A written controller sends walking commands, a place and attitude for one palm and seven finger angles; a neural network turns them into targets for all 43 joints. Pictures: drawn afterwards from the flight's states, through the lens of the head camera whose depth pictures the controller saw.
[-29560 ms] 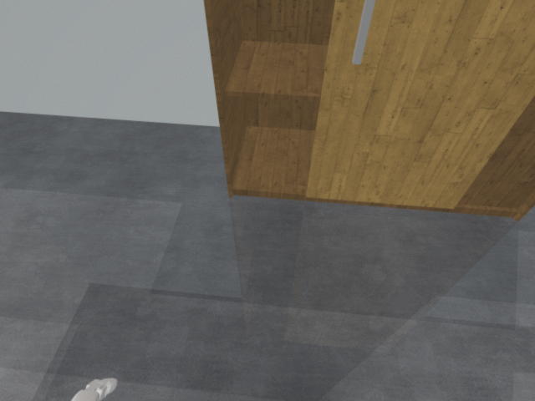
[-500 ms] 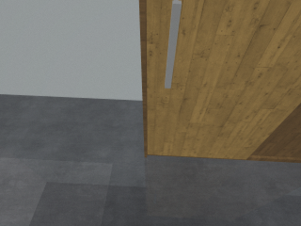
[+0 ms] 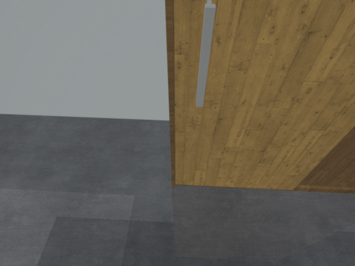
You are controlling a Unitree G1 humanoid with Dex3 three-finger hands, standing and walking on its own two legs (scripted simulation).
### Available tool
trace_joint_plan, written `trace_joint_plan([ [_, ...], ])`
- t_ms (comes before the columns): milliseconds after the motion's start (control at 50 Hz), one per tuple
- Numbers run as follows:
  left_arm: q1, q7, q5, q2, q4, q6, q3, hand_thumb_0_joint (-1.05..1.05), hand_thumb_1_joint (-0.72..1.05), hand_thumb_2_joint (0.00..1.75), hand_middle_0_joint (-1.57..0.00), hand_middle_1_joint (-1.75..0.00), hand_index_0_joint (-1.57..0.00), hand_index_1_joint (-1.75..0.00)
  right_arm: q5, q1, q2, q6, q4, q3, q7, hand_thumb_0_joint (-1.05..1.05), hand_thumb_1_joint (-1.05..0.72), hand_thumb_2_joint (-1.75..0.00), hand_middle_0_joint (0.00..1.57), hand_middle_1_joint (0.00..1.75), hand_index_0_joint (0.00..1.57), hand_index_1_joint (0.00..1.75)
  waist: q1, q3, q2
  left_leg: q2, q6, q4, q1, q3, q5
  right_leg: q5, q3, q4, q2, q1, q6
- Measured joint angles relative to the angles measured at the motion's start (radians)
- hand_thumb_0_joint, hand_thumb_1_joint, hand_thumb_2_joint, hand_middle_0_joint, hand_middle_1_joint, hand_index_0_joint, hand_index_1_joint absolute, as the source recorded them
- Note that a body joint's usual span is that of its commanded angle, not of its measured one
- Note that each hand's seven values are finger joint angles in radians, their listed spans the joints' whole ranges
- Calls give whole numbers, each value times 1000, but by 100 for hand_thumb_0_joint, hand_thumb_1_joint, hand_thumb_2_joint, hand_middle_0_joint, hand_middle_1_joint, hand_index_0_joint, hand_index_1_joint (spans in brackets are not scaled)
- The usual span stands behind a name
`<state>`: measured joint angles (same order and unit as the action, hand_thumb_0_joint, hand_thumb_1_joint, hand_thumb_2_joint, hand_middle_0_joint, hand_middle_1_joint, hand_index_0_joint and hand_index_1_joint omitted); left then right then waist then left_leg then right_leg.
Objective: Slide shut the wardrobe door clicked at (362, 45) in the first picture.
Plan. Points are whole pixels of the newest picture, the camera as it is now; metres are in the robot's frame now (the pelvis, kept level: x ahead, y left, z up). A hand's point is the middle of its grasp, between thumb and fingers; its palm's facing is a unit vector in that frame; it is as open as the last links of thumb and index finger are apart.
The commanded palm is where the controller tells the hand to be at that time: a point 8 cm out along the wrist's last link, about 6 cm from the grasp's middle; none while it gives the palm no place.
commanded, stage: take the last steps up to it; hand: right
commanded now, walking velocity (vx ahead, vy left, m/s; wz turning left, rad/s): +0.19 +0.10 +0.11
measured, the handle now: (203, 60) +0.62 -0.03 +0.14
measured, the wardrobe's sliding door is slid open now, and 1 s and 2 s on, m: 0.00 0.00 0.00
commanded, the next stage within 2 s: come to a stop and stand still in 0.32 s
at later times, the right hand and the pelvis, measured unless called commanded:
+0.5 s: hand out of the picture +0.02 -0.13 -0.20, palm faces +0.05 +0.99 -0.13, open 7.4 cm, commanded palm none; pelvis +0.09 +0.02 -0.02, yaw +2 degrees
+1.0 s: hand (242, 249) +0.21 -0.16 -0.18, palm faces +0.01 +0.97 -0.23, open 7.4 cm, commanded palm none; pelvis +0.11 +0.03 -0.01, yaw +1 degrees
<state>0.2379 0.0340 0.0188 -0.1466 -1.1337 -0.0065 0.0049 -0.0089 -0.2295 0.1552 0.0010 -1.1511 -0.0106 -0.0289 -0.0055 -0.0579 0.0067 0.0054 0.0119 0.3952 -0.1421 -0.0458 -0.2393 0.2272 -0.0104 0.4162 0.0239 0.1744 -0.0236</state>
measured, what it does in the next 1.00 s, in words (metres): walks ahead: right foot, then left foot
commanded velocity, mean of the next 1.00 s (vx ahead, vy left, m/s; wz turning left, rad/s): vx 0.00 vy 0.02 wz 0.03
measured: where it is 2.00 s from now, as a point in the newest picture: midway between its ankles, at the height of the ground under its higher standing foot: outside the picture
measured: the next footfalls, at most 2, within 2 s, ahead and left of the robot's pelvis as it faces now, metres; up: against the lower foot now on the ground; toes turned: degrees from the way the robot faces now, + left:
right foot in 0.48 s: +0.16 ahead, -0.08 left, +0.00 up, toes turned -2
left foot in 0.66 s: +0.12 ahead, +0.15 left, +0.00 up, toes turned +4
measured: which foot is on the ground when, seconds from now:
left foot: down 0.00-0.48, up 0.50-0.64, down 0.66-1.00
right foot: down 0.00-0.24, up 0.26-0.46, down 0.48-1.00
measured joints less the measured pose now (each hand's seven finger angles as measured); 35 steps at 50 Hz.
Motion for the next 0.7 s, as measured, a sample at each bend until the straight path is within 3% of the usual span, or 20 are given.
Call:
trace_joint_plan([
  [140,29,-6,12,10,14,-10,16,0,91,90,-20,-30,-20,-30,-14,-34,9,-20,10,-20,20,0,-91,-90,20,30,19,30,3,20,13,-5,-35,100,-45,3,-74,48,23,40,-6,8,4],
  [240,71,-5,9,5,15,-6,25,0,91,90,-20,-30,-20,-30,-15,-61,10,-2,22,-34,25,0,-91,-90,20,30,19,30,1,23,-14,22,-32,111,-33,24,-102,104,10,101,-38,21,19],
  [340,63,1,2,-3,11,-16,36,0,91,90,-20,-30,-20,-30,-18,-91,-6,24,26,-44,4,0,-91,-90,20,30,19,30,13,6,-10,37,-61,77,26,46,-119,287,54,429,-53,140,1],
  [380,43,0,1,-6,24,-18,41,1,91,90,-20,-30,-20,-30,-21,-110,-15,22,22,-45,-2,0,-91,-90,20,30,19,30,20,0,0,37,-60,57,51,43,-121,302,72,480,-57,183,2],
  [440,5,-5,2,-5,57,-6,39,1,91,90,-20,-30,-20,-30,-20,-137,-24,13,8,-45,-1,0,-90,-90,20,30,19,30,18,-7,20,37,-52,57,76,35,-141,199,97,353,-69,192,7],
  [480,-14,-4,6,-11,82,18,34,1,91,90,-20,-30,-20,-30,-13,-153,-36,5,1,-42,3,0,-90,-90,20,30,19,30,13,-10,12,50,-44,130,59,32,-183,23,94,195,-82,156,-10],
  [560,-51,14,15,11,97,30,21,0,91,90,-20,-30,-20,-30,-10,-115,-34,-31,2,-37,4,0,-90,-90,20,30,19,30,18,-28,39,16,-26,423,-78,48,-318,81,133,225,-76,135,-7],
  [600,-56,26,14,7,94,23,22,0,93,90,-20,-30,-20,-30,-9,-70,-33,-36,22,-37,8,0,-91,-90,20,30,19,30,16,-38,26,-1,-17,402,-112,68,-308,72,124,184,-71,117,2],
  [660,-56,19,4,-3,81,2,24,0,94,90,-20,-30,-20,-30,-13,-30,-20,-14,71,-36,10,0,-91,-90,20,30,19,30,19,-35,20,-22,-19,212,-105,60,-66,57,113,162,-62,111,14],
  [700,-54,8,-3,-4,73,-12,32,0,94,90,-20,-30,-20,-30,-19,-8,-2,-11,81,-38,3,0,-92,-90,20,30,20,30,12,-25,18,-23,-21,197,-94,64,-94,68,105,171,-60,115,23],
])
